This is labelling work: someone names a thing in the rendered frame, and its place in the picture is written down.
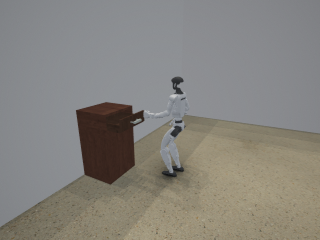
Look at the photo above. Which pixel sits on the left robot foot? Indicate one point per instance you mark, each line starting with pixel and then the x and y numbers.
pixel 167 173

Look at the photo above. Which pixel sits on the drawer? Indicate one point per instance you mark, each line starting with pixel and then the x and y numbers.
pixel 122 121

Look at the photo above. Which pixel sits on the robot torso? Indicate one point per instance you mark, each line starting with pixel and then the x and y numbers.
pixel 178 111

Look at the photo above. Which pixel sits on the cabinet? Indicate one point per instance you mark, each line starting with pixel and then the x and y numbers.
pixel 106 155

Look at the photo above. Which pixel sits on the robot left hand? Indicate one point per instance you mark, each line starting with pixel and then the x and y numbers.
pixel 146 114

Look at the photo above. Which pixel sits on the robot right upper arm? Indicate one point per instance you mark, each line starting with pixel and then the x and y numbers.
pixel 187 107

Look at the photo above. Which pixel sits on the robot right hand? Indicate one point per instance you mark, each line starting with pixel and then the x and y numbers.
pixel 172 122

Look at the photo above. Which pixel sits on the left robot forearm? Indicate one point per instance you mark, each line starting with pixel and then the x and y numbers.
pixel 158 115

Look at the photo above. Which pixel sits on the handle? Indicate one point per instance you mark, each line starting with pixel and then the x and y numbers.
pixel 136 121

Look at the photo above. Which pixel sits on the robot left upper arm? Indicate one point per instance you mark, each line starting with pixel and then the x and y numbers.
pixel 172 99

